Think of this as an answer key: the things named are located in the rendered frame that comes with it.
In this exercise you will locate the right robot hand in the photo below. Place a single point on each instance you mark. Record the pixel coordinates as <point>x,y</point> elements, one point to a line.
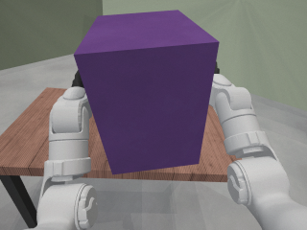
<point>217,70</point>

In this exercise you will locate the left robot forearm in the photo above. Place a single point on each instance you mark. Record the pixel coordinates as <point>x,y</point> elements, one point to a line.
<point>68,140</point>

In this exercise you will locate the robot left upper arm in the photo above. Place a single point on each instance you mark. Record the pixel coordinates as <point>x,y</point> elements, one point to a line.
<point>67,207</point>

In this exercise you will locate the left robot hand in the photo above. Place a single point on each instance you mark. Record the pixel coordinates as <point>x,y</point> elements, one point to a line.
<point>77,81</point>

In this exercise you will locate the table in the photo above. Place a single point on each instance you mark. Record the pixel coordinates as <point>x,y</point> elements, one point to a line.
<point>24,148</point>

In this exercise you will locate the right robot forearm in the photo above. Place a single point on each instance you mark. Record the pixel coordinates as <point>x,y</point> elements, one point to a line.
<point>243,136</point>

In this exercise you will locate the carton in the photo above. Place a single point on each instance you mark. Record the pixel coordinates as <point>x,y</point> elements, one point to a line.
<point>148,78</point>

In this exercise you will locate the robot right upper arm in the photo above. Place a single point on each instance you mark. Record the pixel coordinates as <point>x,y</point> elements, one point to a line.
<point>261,185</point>

